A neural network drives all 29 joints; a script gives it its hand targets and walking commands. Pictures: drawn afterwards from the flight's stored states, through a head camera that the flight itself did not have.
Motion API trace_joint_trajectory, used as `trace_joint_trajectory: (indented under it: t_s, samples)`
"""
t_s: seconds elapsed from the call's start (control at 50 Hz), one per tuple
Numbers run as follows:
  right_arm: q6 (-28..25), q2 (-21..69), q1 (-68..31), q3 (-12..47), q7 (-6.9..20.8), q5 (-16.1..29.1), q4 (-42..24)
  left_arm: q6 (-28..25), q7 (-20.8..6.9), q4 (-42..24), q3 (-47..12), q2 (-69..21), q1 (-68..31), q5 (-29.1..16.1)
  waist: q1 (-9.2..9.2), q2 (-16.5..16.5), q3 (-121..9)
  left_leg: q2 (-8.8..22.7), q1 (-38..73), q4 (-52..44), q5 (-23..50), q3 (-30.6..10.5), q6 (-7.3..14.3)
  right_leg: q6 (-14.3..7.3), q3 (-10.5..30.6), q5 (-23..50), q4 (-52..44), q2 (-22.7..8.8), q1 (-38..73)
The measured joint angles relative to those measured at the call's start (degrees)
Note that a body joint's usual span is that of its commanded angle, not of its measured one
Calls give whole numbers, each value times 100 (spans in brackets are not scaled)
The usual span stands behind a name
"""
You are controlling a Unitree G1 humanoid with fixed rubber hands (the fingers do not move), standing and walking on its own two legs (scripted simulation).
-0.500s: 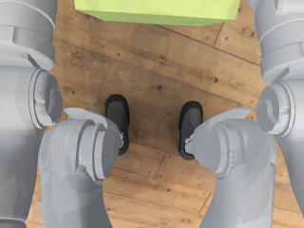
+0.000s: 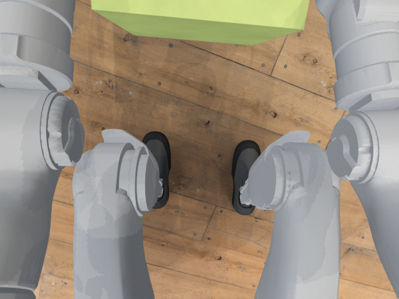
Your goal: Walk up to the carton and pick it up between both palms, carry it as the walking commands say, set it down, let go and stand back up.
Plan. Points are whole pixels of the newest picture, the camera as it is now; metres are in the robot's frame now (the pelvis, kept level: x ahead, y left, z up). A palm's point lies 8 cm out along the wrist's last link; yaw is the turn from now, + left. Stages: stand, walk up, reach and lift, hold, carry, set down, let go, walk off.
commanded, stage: reach and lift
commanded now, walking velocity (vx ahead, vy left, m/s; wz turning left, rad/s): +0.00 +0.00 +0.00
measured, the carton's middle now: out of the picture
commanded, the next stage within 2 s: none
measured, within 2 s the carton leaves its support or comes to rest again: neither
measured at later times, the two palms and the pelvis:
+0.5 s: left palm out of the picture +0.57 +0.18 -0.08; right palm out of the picture +0.56 -0.16 -0.09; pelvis +0.00 +0.00 +0.04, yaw +1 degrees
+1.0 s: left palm out of the picture +0.55 +0.18 -0.01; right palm out of the picture +0.54 -0.16 -0.01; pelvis -0.01 +0.00 +0.08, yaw +1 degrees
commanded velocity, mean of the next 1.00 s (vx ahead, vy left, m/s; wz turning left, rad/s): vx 0.00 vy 0.00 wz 0.00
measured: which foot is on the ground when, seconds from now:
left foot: down 0.00-1.00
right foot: down 0.00-1.00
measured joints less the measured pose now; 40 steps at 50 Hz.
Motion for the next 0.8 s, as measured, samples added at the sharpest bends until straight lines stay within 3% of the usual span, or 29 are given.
trace_joint_trajectory:
  t_s: [0.26, 0.44, 0.6, 0.8]
  samples:
    - [464, 58, 430, -36, -167, -21, -747, 409, 116, -802, 36, -149, 508, 42, 0, 124, 89, -146, 353, -152, -41, -110, 0, 116, 0, -132, -189, 68, 479]
    - [474, 159, 425, -542, 11, -419, -758, 468, 83, -760, 495, -366, 348, 462, 0, 145, 62, -158, 711, -409, -42, -112, 0, 115, 0, -120, -460, 68, 834]
    - [801, 250, 795, -543, -22, -428, -1354, 633, 81, -1370, 504, -488, 908, 483, 0, 166, 86, -181, 1050, -722, -45, -125, -4, 122, 0, -103, -779, 70, 1161]
    - [830, 368, 798, -802, 57, -676, -1394, 718, 95, -1449, 572, -521, 918, 521, 0, 175, 64, -194, 1486, -1079, 50, -129, -7, 116, 2, 10, -1145, 72, 1588]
